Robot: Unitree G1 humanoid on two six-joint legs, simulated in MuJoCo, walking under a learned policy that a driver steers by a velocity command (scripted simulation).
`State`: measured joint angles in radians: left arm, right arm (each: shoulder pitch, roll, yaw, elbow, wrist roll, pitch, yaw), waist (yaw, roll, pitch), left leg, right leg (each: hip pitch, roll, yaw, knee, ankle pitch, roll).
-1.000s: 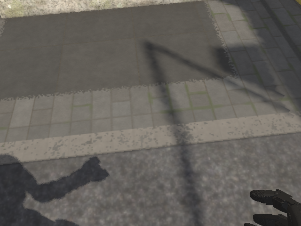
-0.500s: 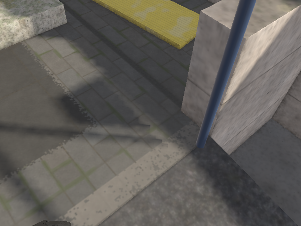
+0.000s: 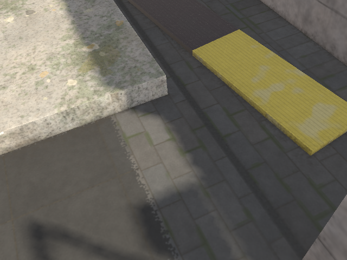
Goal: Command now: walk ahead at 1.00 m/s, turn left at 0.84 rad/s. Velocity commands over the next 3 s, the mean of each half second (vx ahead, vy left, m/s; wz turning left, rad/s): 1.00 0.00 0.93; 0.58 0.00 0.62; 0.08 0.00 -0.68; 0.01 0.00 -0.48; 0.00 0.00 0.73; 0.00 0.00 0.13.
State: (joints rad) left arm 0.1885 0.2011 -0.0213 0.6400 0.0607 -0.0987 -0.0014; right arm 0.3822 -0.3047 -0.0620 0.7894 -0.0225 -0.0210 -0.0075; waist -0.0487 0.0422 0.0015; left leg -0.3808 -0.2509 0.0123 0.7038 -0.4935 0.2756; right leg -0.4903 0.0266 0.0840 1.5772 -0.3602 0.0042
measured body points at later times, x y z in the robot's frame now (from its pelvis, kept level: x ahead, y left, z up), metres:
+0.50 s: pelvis +0.46 -0.03 +0.04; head +0.49 -0.03 +0.48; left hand +0.30 +0.23 -0.07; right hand +0.79 -0.16 -0.03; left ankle +0.52 +0.11 -0.60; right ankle +0.39 -0.20 -0.69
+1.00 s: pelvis +0.82 +0.16 +0.04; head +0.86 +0.19 +0.49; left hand +0.76 +0.43 -0.07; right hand +1.06 +0.01 -0.09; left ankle +0.73 +0.13 -0.69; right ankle +1.04 +0.21 -0.66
